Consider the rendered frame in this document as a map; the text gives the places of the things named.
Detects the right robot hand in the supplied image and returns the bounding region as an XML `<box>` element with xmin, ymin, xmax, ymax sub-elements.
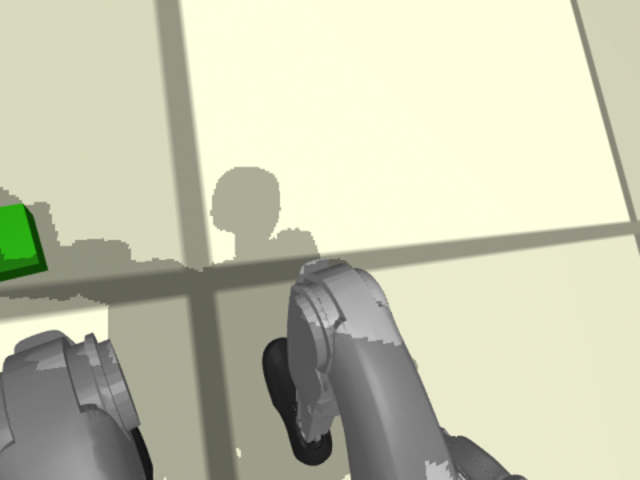
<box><xmin>440</xmin><ymin>427</ymin><xmax>511</xmax><ymax>480</ymax></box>

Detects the carton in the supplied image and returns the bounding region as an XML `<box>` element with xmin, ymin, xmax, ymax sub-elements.
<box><xmin>0</xmin><ymin>203</ymin><xmax>48</xmax><ymax>282</ymax></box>

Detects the left robot foot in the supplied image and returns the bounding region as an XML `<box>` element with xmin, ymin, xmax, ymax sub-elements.
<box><xmin>131</xmin><ymin>427</ymin><xmax>153</xmax><ymax>480</ymax></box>

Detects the right robot foot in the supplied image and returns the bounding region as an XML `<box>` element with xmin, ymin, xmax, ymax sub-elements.
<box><xmin>262</xmin><ymin>337</ymin><xmax>332</xmax><ymax>466</ymax></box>

